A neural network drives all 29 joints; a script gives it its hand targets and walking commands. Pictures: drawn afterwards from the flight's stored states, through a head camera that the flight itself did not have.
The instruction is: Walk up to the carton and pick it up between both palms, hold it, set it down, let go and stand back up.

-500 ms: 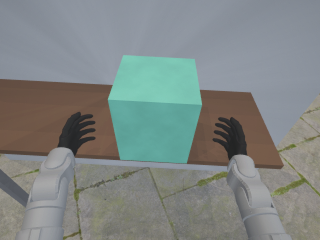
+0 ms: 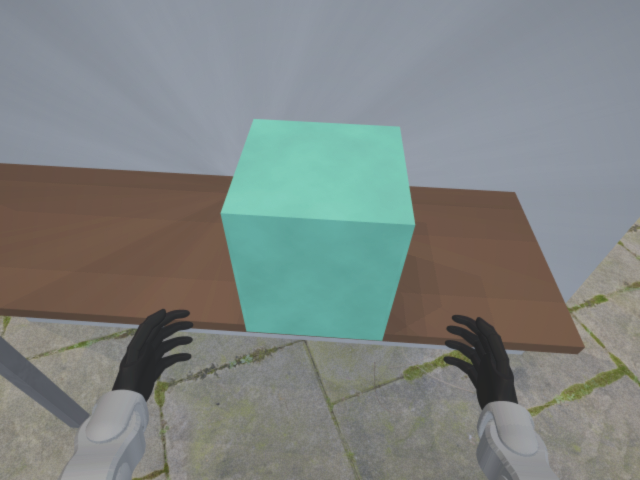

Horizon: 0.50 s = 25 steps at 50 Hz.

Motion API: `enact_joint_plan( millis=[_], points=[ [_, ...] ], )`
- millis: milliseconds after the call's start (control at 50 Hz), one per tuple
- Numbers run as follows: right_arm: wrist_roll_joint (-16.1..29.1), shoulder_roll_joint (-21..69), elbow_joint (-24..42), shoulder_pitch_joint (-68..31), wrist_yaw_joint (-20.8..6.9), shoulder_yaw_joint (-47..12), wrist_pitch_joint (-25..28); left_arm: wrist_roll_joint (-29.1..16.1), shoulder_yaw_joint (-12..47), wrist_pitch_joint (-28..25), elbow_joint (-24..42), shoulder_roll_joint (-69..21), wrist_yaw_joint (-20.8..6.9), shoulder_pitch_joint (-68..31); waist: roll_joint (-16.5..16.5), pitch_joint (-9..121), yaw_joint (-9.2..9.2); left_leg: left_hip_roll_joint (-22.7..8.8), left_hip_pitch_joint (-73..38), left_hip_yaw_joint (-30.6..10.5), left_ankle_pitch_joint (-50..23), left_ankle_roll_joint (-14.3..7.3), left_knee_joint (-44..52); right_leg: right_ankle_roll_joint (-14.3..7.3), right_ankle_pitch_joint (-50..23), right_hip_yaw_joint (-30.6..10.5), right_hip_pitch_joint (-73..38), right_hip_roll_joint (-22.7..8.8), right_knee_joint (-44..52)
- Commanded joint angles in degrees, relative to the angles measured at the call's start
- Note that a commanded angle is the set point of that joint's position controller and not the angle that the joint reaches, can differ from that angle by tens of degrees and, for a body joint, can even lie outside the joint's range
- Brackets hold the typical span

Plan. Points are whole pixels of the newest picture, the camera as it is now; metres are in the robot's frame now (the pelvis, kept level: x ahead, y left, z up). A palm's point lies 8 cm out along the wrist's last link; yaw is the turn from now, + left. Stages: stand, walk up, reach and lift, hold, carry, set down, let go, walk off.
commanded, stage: set down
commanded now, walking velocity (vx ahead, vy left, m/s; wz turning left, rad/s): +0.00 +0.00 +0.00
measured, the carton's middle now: (319, 233) +0.45 +0.04 +0.06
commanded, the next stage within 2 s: let go in 0.92 s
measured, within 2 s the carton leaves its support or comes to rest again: neither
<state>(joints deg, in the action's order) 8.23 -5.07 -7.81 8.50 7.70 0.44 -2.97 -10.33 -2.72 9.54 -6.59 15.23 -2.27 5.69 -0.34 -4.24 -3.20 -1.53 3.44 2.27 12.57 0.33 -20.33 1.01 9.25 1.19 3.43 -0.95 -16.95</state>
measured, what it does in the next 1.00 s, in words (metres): stands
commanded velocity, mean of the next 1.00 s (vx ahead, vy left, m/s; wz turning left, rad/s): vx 0.00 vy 0.00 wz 0.00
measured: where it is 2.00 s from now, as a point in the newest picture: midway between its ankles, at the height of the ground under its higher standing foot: outside the picture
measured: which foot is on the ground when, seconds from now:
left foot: down 0.00-1.00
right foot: down 0.00-1.00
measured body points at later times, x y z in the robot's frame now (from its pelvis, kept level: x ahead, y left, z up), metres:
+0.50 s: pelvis +0.02 -0.01 +0.00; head +0.02 -0.01 +0.45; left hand +0.21 +0.23 -0.04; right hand +0.21 -0.21 -0.04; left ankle -0.01 +0.11 -0.75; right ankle +0.01 -0.13 -0.75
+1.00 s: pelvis +0.01 -0.01 +0.00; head +0.01 -0.01 +0.45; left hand +0.19 +0.21 -0.07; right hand +0.19 -0.23 -0.07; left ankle -0.01 +0.11 -0.75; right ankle +0.01 -0.13 -0.75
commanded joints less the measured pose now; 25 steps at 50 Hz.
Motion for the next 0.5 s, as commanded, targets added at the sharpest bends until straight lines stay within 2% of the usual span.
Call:
enact_joint_plan(
  millis=[0, 240, 480],
  points=[
    [-0.3, -4.0, 7.6, -3.3, -0.7, 1.0, 1.9, 1.0, -2.1, -1.4, 7.9, 5.5, 0.1, -4.6, 3.6, 7.8, 0.44, 1.4, -0.2, 0.6, -19.0, 3.2, 2.6, -2.6, -2.7, -1.0, -3.1, 2.5, 2.8],
    [-2.4, -4.9, 3.6, 3.2, -2.6, 0.8, 5.8, 3.6, -1.6, -3.1, 5.2, 4.8, 0.1, 2.5, 2.9, 5.8, 0.40, 1.6, -2.4, 1.4, -21.0, 3.2, 2.4, -2.4, -5.0, -0.8, -1.5, 2.5, 3.6],
    [-4.6, -6.0, -6.9, 4.9, -4.2, 0.8, 10.7, 6.3, -1.1, -4.7, -2.2, 4.2, 0.0, 5.6, 1.8, 4.5, 0.74, 1.8, -4.2, 2.2, -20.4, 2.7, 2.3, -1.9, -6.4, -0.6, -0.5, 2.4, 3.4]
  ],
)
